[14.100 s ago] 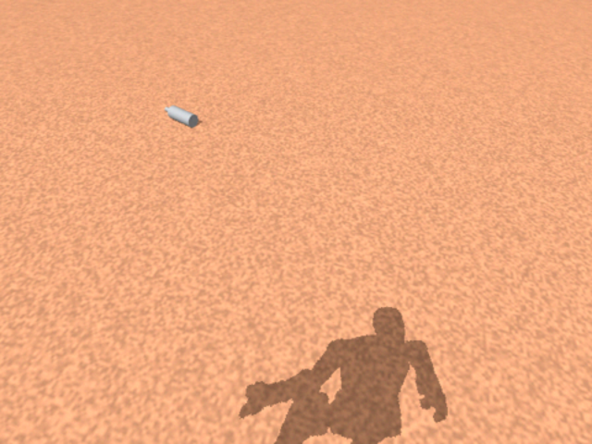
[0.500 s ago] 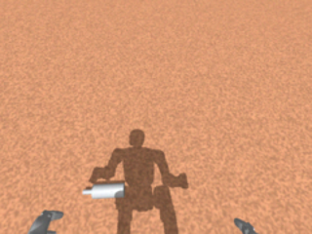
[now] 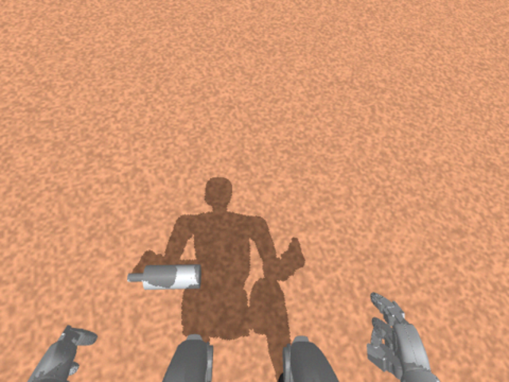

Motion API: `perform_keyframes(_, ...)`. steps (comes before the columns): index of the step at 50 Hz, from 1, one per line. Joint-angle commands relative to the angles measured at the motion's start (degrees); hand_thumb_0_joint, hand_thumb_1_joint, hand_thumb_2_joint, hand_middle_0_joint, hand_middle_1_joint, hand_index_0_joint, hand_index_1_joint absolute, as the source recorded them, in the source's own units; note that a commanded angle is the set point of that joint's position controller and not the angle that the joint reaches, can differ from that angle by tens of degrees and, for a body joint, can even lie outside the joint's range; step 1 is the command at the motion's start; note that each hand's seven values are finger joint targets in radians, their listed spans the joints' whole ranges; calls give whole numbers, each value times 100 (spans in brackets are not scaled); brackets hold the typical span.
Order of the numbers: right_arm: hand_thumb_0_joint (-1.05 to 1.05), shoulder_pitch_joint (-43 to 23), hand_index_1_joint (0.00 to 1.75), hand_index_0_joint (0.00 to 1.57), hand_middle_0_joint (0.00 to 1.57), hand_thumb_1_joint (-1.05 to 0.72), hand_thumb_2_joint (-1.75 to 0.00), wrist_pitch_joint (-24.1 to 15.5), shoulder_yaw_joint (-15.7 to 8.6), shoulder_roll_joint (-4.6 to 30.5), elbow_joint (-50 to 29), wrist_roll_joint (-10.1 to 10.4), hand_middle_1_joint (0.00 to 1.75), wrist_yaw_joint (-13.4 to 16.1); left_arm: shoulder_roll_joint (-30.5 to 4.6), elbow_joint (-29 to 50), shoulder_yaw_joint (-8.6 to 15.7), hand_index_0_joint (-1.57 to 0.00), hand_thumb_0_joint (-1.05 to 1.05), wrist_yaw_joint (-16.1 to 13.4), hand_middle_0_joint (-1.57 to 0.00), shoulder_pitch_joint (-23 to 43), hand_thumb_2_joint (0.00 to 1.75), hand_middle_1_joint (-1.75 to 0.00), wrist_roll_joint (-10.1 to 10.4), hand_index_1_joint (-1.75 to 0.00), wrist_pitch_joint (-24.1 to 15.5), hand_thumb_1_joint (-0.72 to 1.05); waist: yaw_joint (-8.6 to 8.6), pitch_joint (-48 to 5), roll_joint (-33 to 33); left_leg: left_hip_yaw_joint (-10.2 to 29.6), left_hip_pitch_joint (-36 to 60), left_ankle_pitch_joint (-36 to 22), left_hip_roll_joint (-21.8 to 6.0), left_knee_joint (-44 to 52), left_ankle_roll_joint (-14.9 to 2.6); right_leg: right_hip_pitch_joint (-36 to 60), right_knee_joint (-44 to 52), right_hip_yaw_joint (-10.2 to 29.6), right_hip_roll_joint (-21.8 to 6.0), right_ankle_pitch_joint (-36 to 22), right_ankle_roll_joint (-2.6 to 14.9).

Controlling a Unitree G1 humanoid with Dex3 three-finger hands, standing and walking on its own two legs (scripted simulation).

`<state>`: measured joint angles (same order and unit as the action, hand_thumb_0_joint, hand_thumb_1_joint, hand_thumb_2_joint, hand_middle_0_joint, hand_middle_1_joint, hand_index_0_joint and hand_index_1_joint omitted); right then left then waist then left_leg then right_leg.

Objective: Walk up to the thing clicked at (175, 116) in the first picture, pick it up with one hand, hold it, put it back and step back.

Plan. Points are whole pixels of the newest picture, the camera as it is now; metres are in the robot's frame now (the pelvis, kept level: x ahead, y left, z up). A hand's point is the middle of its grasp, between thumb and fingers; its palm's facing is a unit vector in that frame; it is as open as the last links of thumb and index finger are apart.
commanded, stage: rise first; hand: left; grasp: from above
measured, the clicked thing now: (164, 277) +0.44 +0.27 -0.62
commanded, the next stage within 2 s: approach in 1.90 s
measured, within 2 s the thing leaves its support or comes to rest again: neither
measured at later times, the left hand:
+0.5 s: hand (126, 313) +0.28 +0.28 -0.35, palm faces -0.47 -0.32 -0.82, open 14.0 cm
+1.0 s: hand (139, 290) +0.36 +0.29 -0.44, palm faces -0.46 -0.05 -0.89, open 14.1 cm
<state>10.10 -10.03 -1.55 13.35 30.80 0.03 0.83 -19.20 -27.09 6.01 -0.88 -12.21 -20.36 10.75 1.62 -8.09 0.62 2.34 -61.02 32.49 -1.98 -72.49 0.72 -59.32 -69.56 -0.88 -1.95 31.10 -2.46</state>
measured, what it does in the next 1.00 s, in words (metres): lowers itself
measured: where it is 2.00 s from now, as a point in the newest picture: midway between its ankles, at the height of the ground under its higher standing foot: outside the picture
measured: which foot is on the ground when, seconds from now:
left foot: down 0.00-1.00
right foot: down 0.00-1.00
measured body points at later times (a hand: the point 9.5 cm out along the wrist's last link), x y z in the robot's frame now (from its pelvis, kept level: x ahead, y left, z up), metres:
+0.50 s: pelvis -0.06 -0.01 -0.21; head +0.14 +0.00 +0.19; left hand +0.30 +0.30 -0.30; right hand +0.08 -0.29 -0.34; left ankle +0.01 +0.12 -0.63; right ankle +0.02 -0.15 -0.63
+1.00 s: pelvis -0.08 +0.00 -0.29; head +0.14 +0.05 +0.10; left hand +0.38 +0.29 -0.39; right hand -0.03 -0.29 -0.40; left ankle +0.01 +0.12 -0.63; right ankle +0.02 -0.15 -0.63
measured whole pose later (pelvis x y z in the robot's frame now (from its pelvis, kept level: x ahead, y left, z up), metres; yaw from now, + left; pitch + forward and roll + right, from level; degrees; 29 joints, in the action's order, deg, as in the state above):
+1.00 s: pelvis -0.08 +0.00 -0.29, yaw -5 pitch +33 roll -7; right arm 9.3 -1.8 -1.6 15.7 43.3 -5.3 -5.6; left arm -40.3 -70.7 6.7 -17.0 43.7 -69.6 -15.8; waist 8.8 -5.7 0.1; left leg 7.2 -125.9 38.2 0.1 -130.7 0.7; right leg -122.1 -125.8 -0.8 -0.7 37.1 -3.2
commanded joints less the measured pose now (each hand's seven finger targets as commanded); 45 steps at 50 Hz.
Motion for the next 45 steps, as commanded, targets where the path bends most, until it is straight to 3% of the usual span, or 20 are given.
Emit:
perform_keyframes(1,0,-2,30,20,20,-90,-90,-358,-385,962,-512,15,30,-31,-1045,363,344,-8,0,-225,-7,755,97,-109,-549,-108,-583,-56,108,-1538,391,-51,369,-1231,121,181,-46,-285,-181,-95,172,-961,337)
perform_keyframes(6,0,-89,30,20,20,-91,-90,-422,-466,1124,-284,31,30,-140,-1303,8,293,-8,0,-416,-7,1420,97,-109,-1180,-109,-1052,-56,96,-2273,566,95,-134,-1411,108,-588,-5,-1310,-1191,-131,163,-1018,377)
perform_keyframes(8,0,-74,30,20,20,-90,-90,-389,-493,1171,-174,39,30,-178,-1621,-146,511,-7,0,-536,-7,1649,99,-109,-1431,-109,-1181,-56,-4,-2656,651,38,-374,-1668,138,-1004,-28,-1568,-1527,-110,167,-1190,385)
perform_keyframes(10,0,-76,30,20,20,-89,-90,-348,-534,1193,-71,31,30,-226,-1658,-371,443,-7,0,-604,-7,1966,99,-108,-1661,-108,-1318,-55,5,-2812,547,-11,-793,-1609,170,-1349,-59,-1788,-1781,-111,174,-1201,381)
perform_keyframes(11,0,-47,30,20,20,-91,-90,-319,-545,1220,-7,32,30,-241,-1886,-447,583,-7,0,-659,-7,2201,100,-109,-1784,-109,-1373,-57,-33,-2953,545,-39,-949,-1664,180,-1529,-78,-1880,-1909,-96,177,-1256,379)
perform_keyframes(14,0,-2,30,20,20,-91,-90,-233,-593,1268,120,6,30,-294,-2086,-734,614,-7,0,-747,-7,2738,101,-108,-2121,-108,-1535,-57,-49,-3226,490,-43,-1444,-1359,201,-1909,-79,-2143,-2276,-118,177,-1055,389)
perform_keyframes(16,0,75,30,20,20,-91,-91,-167,-625,1251,228,-23,30,-313,-2067,-1007,475,-7,0,-774,-7,3242,101,-108,-2348,-108,-1663,-57,58,-3348,314,-133,-1850,-1097,217,-2281,-135,-2273,-2398,-111,187,-930,364)
perform_keyframes(20,0,185,30,20,20,-90,-90,-45,-658,1300,371,-70,30,-335,-2668,-1421,661,-7,0,-862,-7,4150,102,-107,-2744,-107,-1969,-55,9,-3537,171,-254,-2587,-553,244,-2834,-186,-2518,-2674,-92,190,-476,333)
perform_keyframes(24,0,349,30,20,20,-88,-90,93,-660,1321,486,-139,30,-357,-2860,-1693,580,-6,0,-973,-5,5042,103,-108,-3085,-108,-2203,-55,146,-3800,200,-258,-2842,-309,238,-3204,-211,-2841,-2941,-159,202,-207,329)
perform_keyframes(26,0,447,30,20,20,-88,-90,175,-657,1365,555,-165,30,-359,-3069,-1872,647,-5,0,-1043,-5,5248,104,-107,-3285,-107,-2283,-55,114,-3954,234,-263,-2945,-261,246,-3340,-212,-2915,-3081,-197,215,-129,333)
perform_keyframes(32,0,592,30,20,20,-88,-90,456,-601,1375,767,-248,30,-396,-3333,-2572,556,-5,0,-1265,-5,5907,105,-104,-3788,-104,-2391,-55,296,-3523,426,-168,-3433,405,272,-3526,-234,-3640,-3465,-375,272,505,377)
perform_keyframes(35,0,630,30,20,20,-89,-90,572,-552,1410,774,-297,30,-436,-3463,-2545,535,-5,0,-1393,-5,6295,103,-103,-4011,-103,-2481,-54,336,-3570,785,-103,-3308,149,271,-3656,-201,-3943,-3762,-453,261,239,406)
perform_keyframes(36,0,670,30,20,20,-89,-90,611,-531,1433,870,-311,30,-444,-3494,-2937,548,-5,0,-1431,-5,6192,104,-101,-4093,-101,-2472,-56,361,-3410,739,-48,-3308,199,256,-3700,-200,-4164,-3832,-488,260,271,415)
perform_keyframes(39,0,668,30,20,20,-89,-90,682,-498,1482,914,-356,30,-495,-3449,-3151,424,-5,0,-1554,-5,6484,104,-99,-4311,-100,-2565,-55,489,-3135,993,78,-3354,267,245,-3741,-158,-4636,-4104,-580,247,277,444)
perform_keyframes(43,0,681,30,20,20,-89,-90,747,-441,1486,957,-443,30,-547,-3700,-3271,414,-5,0,-1729,-6,7012,104,-98,-4641,-99,-2666,-55,549,-3259,1266,12,-3406,356,277,-3948,-167,-4772,-4238,-580,254,323,456)
perform_keyframes(45,0,772,30,20,20,-90,-90,757,-415,1502,1014,-497,30,-576,-3598,-3482,370,-6,0,-1805,-6,6976,103,-98,-4733,-98,-2685,-55,619,-3239,1166,0,-3484,180,291,-4078,-178,-4765,-4313,-606,252,163,444)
